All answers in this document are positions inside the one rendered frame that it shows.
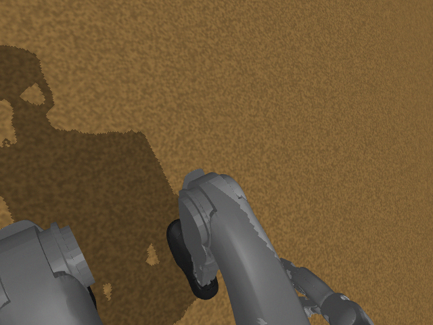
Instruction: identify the right robot hand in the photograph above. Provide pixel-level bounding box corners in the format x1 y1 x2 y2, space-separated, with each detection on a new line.
280 258 335 318

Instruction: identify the right robot arm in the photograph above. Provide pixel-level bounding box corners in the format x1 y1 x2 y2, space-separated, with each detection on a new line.
321 292 374 325

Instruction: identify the right robot foot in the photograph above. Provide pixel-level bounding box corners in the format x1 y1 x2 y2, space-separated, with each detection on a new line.
166 219 219 300

